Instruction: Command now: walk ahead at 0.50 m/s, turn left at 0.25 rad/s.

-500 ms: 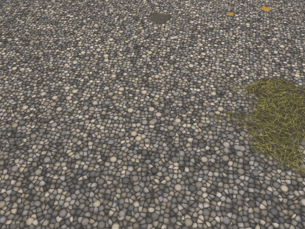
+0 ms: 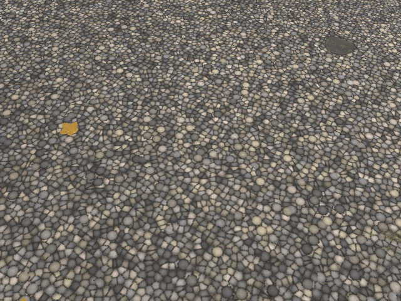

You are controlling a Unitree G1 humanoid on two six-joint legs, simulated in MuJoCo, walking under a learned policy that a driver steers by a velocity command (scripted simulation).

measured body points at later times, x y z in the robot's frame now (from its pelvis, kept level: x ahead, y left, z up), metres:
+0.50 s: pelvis +0.27 -0.05 -0.01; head +0.32 -0.06 +0.44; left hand +0.49 +0.18 -0.10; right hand +0.32 -0.34 -0.12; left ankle +0.12 +0.09 -0.63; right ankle +0.37 -0.14 -0.72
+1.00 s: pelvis +0.37 -0.01 +0.01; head +0.41 -0.01 +0.46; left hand +0.66 +0.16 -0.09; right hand +0.36 -0.33 -0.07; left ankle +0.46 +0.08 -0.72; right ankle +0.31 -0.12 -0.65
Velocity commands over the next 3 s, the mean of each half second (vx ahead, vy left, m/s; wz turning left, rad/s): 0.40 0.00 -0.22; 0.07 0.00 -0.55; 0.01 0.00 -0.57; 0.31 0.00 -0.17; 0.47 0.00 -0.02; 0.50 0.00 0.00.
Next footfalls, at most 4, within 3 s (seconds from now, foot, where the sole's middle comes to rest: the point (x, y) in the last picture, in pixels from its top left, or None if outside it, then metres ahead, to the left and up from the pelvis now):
0.42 right None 0.41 -0.15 -0.76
0.86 left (190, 283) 0.49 0.06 -0.76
1.26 right None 0.32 -0.14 -0.76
1.72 left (208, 286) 0.48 0.01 -0.76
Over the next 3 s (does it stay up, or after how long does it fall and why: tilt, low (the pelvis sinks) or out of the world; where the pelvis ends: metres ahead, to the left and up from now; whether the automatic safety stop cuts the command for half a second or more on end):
stays up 0.80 -0.52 0.02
